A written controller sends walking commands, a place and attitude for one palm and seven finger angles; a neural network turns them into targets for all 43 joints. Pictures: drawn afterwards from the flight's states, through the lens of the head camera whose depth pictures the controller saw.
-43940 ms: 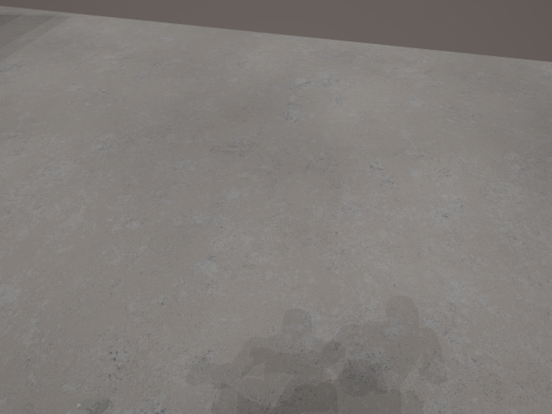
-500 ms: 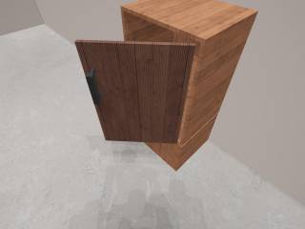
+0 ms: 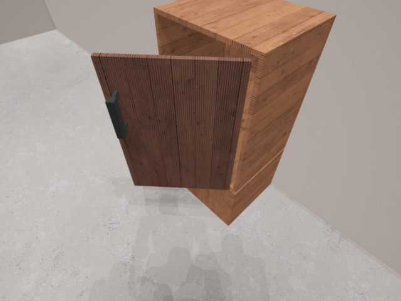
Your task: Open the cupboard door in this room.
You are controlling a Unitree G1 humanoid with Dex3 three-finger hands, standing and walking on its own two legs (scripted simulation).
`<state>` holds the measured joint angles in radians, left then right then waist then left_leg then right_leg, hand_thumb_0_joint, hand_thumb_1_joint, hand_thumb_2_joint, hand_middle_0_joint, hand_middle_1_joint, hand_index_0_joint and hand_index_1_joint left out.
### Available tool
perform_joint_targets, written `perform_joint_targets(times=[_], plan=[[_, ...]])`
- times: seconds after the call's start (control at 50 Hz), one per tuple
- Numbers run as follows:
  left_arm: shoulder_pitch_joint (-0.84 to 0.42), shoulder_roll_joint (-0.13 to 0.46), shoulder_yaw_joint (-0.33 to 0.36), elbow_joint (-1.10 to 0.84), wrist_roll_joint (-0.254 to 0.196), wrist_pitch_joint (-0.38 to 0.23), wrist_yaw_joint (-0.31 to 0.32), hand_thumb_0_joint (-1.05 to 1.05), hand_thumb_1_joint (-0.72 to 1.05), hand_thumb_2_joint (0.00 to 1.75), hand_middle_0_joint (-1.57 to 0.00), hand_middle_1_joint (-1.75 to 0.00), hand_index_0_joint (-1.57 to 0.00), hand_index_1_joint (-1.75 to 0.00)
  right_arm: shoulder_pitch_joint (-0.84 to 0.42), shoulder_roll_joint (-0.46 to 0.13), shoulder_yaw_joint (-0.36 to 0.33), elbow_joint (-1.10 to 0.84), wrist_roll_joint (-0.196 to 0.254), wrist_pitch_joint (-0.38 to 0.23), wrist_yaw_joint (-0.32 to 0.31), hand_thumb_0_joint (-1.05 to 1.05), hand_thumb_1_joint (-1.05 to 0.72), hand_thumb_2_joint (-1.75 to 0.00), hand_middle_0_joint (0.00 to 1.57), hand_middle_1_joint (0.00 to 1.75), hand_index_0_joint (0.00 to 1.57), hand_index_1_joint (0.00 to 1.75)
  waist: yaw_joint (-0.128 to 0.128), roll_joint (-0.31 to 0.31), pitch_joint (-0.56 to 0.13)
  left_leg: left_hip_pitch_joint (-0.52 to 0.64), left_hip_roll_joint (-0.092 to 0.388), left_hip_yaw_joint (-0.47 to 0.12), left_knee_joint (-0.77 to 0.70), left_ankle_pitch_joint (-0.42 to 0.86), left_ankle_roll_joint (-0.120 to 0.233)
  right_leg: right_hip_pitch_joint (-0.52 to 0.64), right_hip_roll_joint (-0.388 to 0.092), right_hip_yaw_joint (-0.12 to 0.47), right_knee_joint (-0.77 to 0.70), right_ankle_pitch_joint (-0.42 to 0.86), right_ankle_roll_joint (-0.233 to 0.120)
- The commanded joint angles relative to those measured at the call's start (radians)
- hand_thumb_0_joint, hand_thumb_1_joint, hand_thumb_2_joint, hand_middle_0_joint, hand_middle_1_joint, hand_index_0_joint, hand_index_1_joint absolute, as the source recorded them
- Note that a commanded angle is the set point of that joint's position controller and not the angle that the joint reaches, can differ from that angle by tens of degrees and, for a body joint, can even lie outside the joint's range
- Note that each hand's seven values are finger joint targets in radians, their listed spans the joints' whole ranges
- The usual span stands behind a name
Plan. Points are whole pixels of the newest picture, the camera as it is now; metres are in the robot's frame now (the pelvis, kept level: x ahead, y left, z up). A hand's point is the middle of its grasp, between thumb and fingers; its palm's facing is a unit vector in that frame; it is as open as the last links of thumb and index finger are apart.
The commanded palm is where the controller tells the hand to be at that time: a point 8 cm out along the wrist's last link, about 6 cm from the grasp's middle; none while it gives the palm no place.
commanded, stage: look again from close up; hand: left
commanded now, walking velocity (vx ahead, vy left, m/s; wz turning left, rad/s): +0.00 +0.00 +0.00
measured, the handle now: (119, 114) +0.61 +0.29 +0.01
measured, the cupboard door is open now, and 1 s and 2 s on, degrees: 43 43 43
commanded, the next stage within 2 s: shuffle to correct the standing spot in 0.40 s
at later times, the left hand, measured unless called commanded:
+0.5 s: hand out of the picture -0.01 +0.15 -0.17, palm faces +0.05 -0.98 -0.17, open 7.4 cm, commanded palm none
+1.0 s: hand out of the picture +0.04 +0.20 -0.18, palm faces +0.08 -0.98 -0.20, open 7.4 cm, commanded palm none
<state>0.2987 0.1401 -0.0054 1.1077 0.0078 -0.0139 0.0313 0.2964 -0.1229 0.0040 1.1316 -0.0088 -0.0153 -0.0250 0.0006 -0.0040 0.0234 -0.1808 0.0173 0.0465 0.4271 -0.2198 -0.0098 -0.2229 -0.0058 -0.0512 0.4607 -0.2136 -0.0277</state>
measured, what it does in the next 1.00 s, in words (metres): shifts its weight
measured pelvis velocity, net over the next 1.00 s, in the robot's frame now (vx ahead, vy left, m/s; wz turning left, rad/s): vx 0.05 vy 0.03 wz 0.00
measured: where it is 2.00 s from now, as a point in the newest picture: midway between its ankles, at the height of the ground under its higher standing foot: outside the picture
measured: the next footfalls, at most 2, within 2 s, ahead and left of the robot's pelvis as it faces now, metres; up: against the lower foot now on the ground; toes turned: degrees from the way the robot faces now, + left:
left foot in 1.26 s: +0.17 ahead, +0.23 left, +0.00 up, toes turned +4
right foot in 1.40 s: +0.11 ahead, -0.03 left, +0.00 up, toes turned -2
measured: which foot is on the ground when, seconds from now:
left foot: down 0.00-1.00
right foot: down 0.00-1.00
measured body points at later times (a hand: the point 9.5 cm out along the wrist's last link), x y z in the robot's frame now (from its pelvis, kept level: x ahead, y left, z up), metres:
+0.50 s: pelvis +0.00 -0.01 +0.00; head +0.01 -0.01 +0.45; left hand -0.01 +0.20 -0.16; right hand -0.01 -0.21 -0.16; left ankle +0.01 +0.13 -0.74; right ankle +0.02 -0.10 -0.74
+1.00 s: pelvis +0.05 +0.03 -0.01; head +0.06 +0.02 +0.44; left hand +0.04 +0.25 -0.17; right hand +0.01 -0.19 -0.17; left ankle +0.01 +0.12 -0.74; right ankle +0.05 -0.07 -0.74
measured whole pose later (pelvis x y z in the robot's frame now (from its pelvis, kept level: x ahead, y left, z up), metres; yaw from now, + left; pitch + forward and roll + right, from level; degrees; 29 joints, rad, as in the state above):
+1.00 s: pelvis +0.05 +0.03 -0.01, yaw +0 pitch +0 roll +2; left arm 0.33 0.15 0.05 1.06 0.02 -0.01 0.01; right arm 0.40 -0.13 0.00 1.07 -0.02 -0.02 -0.02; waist 0.01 -0.02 0.03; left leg -0.18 -0.03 0.10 0.54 -0.35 0.04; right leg -0.28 -0.06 -0.09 0.60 -0.29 -0.05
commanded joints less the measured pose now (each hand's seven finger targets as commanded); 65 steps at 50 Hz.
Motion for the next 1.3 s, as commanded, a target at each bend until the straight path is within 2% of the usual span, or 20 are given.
perform_joint_targets(times=[0.0, 0.5, 0.56, 0.64, 0.68, 0.76, 0.82, 0.86, 0.92, 0.94, 0.98, 1.0, 1.04, 1.08, 1.16, 1.18, 1.2, 1.22, 1.24, 1.28], plan=[[0.059, 0.089, 0.018, -0.031, 0.004, -0.017, 0.007, 0.00, 0.90, 0.90, -0.20, -0.30, -0.20, -0.30, 0.072, -0.084, -0.011, -0.021, -0.003, -0.013, -0.007, 0.00, -0.90, -0.90, 0.20, 0.30, 0.20, 0.30, -0.004, 0.004, 0.046, -0.045, 0.076, -0.073, -0.089, 0.044, 0.023, -0.006, -0.101, 0.117, -0.117, 0.021, -0.010], [0.086, 0.078, 0.024, -0.025, 0.006, -0.019, 0.007, 0.00, 0.90, 0.90, -0.20, -0.30, -0.20, -0.30, 0.094, -0.079, -0.009, -0.016, -0.005, -0.012, -0.009, 0.00, -0.90, -0.90, 0.20, 0.30, 0.20, 0.30, 0.001, -0.002, 0.042, -0.044, 0.071, -0.065, -0.093, 0.022, 0.021, 0.020, -0.101, 0.118, -0.131, 0.002, -0.017], [0.098, 0.098, 0.038, -0.033, 0.011, -0.014, 0.007, 0.00, 0.90, 0.90, -0.20, -0.30, -0.20, -0.30, 0.106, -0.079, -0.013, -0.025, -0.009, -0.002, -0.003, 0.00, -0.90, -0.90, 0.20, 0.30, 0.20, 0.30, 0.011, -0.026, 0.072, -0.094, 0.042, -0.039, -0.053, -0.082, 0.023, 0.011, -0.126, 0.153, -0.149, -0.160, -0.039], [0.114, 0.144, 0.068, -0.055, 0.014, -0.002, 0.007, 0.00, 0.90, 0.90, -0.20, -0.30, -0.20, -0.30, 0.109, -0.071, -0.021, -0.050, -0.014, 0.017, 0.006, 0.00, -0.90, -0.90, 0.20, 0.30, 0.20, 0.30, 0.019, -0.112, 0.114, -0.159, 0.002, 0.012, 0.101, -0.152, 0.017, -0.029, -0.230, 0.283, -0.260, -0.388, -0.096], [0.106, 0.144, 0.081, -0.071, 0.015, -0.001, 0.009, 0.00, 0.90, 0.90, -0.20, -0.30, -0.20, -0.30, 0.119, -0.068, -0.024, -0.059, -0.016, 0.016, 0.008, 0.00, -0.90, -0.90, 0.20, 0.30, 0.20, 0.30, 0.014, -0.126, 0.117, -0.160, 0.013, 0.009, 0.141, -0.134, 0.021, -0.048, -0.270, 0.316, -0.271, -0.378, -0.122], [0.065, 0.119, 0.085, -0.092, 0.018, 0.007, 0.002, 0.00, 0.90, 0.90, -0.20, -0.30, -0.20, -0.30, 0.189, -0.075, -0.027, -0.049, -0.016, 0.003, 0.009, 0.00, -0.90, -0.90, 0.20, 0.30, 0.20, 0.30, -0.010, 0.009, 0.115, -0.035, 0.031, -0.013, -0.031, -0.104, 0.035, -0.125, -0.164, 0.149, -0.088, -0.271, -0.082], [0.043, 0.041, 0.065, -0.112, 0.027, 0.006, -0.009, 0.00, 0.90, 0.90, -0.20, -0.30, -0.20, -0.30, 0.219, -0.146, -0.038, -0.063, -0.017, -0.003, -0.003, 0.00, -0.90, -0.90, 0.20, 0.30, 0.20, 0.30, -0.016, 0.221, 0.130, -0.022, 0.209, -0.258, -0.206, -0.169, 0.150, -0.221, -0.024, -0.053, 0.222, -0.233, -0.022], [0.011, 0.026, 0.056, -0.125, 0.026, -0.005, -0.014, 0.00, 0.90, 0.90, -0.20, -0.30, -0.20, -0.30, 0.222, -0.135, -0.032, -0.070, -0.018, -0.012, -0.006, 0.00, -0.90, -0.90, 0.20, 0.30, 0.20, 0.30, -0.018, 0.162, 0.106, 0.064, 0.237, -0.280, -0.170, 0.082, 0.215, -0.295, -0.038, -0.035, 0.322, -0.306, -0.026], [0.080, 0.014, 0.058, -0.096, 0.017, -0.015, -0.017, 0.00, 0.90, 0.90, -0.20, -0.30, -0.20, -0.30, 0.147, -0.136, -0.023, -0.093, -0.017, -0.014, -0.010, 0.00, -0.90, -0.90, 0.20, 0.30, 0.20, 0.30, 0.038, 0.085, 0.020, 0.010, 0.171, -0.131, -0.035, 0.333, 0.181, -0.065, -0.052, -0.046, 0.112, -0.165, -0.021], [0.137, 0.038, 0.065, -0.076, 0.017, -0.021, -0.014, 0.00, 0.90, 0.90, -0.20, -0.30, -0.20, -0.30, 0.117, -0.130, -0.023, -0.101, -0.010, -0.017, -0.010, 0.00, -0.90, -0.90, 0.20, 0.30, 0.20, 0.30, 0.069, 0.037, -0.009, -0.085, 0.126, -0.083, 0.046, 0.296, 0.137, 0.093, -0.085, 0.003, 0.020, 0.000, -0.033], [0.263, 0.192, 0.099, -0.038, 0.016, -0.025, 0.001, 0.00, 0.90, 0.90, -0.20, -0.30, -0.20, -0.30, 0.084, -0.092, -0.027, -0.142, -0.005, -0.019, 0.001, 0.00, -0.90, -0.90, 0.20, 0.30, 0.20, 0.30, 0.096, -0.224, -0.034, -0.414, -0.037, 0.071, 0.326, -0.247, 0.021, 0.358, -0.452, 0.416, -0.115, 0.319, -0.184], [0.276, 0.194, 0.105, -0.032, 0.013, -0.027, 0.009, 0.00, 0.90, 0.90, -0.20, -0.30, -0.20, -0.30, 0.033, -0.111, -0.035, -0.148, -0.012, -0.009, -0.002, 0.00, -0.90, -0.90, 0.20, 0.30, 0.20, 0.30, 0.111, -0.189, 0.010, -0.444, 0.001, 0.000, 0.469, -0.350, 0.010, 0.302, -0.487, 0.437, -0.130, 0.421, -0.238], [0.201, 0.166, 0.105, -0.048, 0.019, -0.022, 0.024, 0.00, 0.90, 0.90, -0.20, -0.30, -0.20, -0.30, -0.006, -0.096, -0.042, -0.159, -0.014, 0.011, 0.008, 0.00, -0.90, -0.90, 0.20, 0.30, 0.20, 0.30, 0.078, -0.170, 0.074, -0.486, 0.047, -0.053, 0.595, -0.319, 0.004, 0.212, -0.470, 0.356, -0.137, 0.404, -0.237], [0.106, 0.159, 0.101, -0.085, 0.028, -0.020, 0.025, 0.00, 0.90, 0.90, -0.20, -0.30, -0.20, -0.30, -0.002, -0.075, -0.043, -0.164, -0.011, 0.021, 0.028, 0.00, -0.90, -0.90, 0.20, 0.30, 0.20, 0.30, 0.036, -0.174, 0.072, -0.387, 0.067, -0.059, 0.524, -0.247, -0.001, 0.077, -0.404, 0.211, -0.134, 0.338, -0.178], [-0.012, 0.174, 0.097, -0.125, 0.027, 0.005, 0.008, 0.00, 0.90, 0.90, -0.20, -0.30, -0.20, -0.30, 0.098, -0.034, -0.042, -0.121, -0.005, 0.016, 0.029, 0.00, -0.90, -0.90, 0.20, 0.30, 0.20, 0.30, -0.034, -0.136, 0.071, 0.024, -0.016, 0.089, 0.150, 0.056, -0.020, -0.226, -0.238, 0.032, -0.059, -0.022, -0.062], [-0.004, 0.152, 0.091, -0.127, 0.025, 0.016, 0.005, 0.00, 0.90, 0.90, -0.20, -0.30, -0.20, -0.30, 0.127, -0.062, -0.045, -0.108, -0.008, 0.009, 0.024, 0.00, -0.90, -0.90, 0.20, 0.30, 0.20, 0.30, -0.041, -0.067, 0.057, 0.088, 0.004, 0.062, 0.079, 0.065, -0.020, -0.243, -0.193, 0.015, 0.032, -0.104, -0.038], [0.025, 0.108, 0.082, -0.133, 0.020, 0.027, 0.000, 0.00, 0.90, 0.90, -0.20, -0.30, -0.20, -0.30, 0.148, -0.131, -0.058, -0.113, -0.017, 0.000, 0.017, 0.00, -0.90, -0.90, 0.20, 0.30, 0.20, 0.30, -0.036, 0.131, 0.041, 0.069, 0.124, -0.089, -0.007, 0.094, 0.015, -0.253, -0.113, -0.030, 0.167, -0.217, 0.003], [0.060, 0.063, 0.074, -0.141, 0.011, 0.031, -0.002, 0.00, 0.90, 0.90, -0.20, -0.30, -0.20, -0.30, 0.150, -0.203, -0.069, -0.134, -0.023, -0.006, 0.009, 0.00, -0.90, -0.90, 0.20, 0.30, 0.20, 0.30, -0.029, 0.269, 0.011, -0.028, 0.290, -0.307, -0.146, 0.088, 0.108, -0.208, -0.049, -0.059, 0.287, -0.349, 0.036], [0.074, 0.064, 0.067, -0.162, 0.015, 0.025, -0.004, 0.00, 0.90, 0.90, -0.20, -0.30, -0.20, -0.30, 0.114, -0.235, -0.076, -0.164, -0.024, -0.005, 0.004, 0.00, -0.90, -0.90, 0.20, 0.30, 0.20, 0.30, -0.015, 0.152, 0.025, -0.137, 0.351, -0.391, -0.174, 0.020, 0.180, -0.164, -0.043, -0.015, 0.364, -0.377, 0.026], [0.068, 0.049, 0.061, -0.122, 0.018, 0.022, -0.006, 0.00, 0.90, 0.90, -0.20, -0.30, -0.20, -0.30, 0.005, -0.210, -0.067, -0.159, -0.025, -0.020, -0.006, 0.00, -0.90, -0.90, 0.20, 0.30, 0.20, 0.30, 0.006, 0.253, -0.002, -0.116, 0.290, -0.325, -0.184, 0.047, 0.176, -0.152, -0.062, 0.023, 0.397, -0.336, 0.014]])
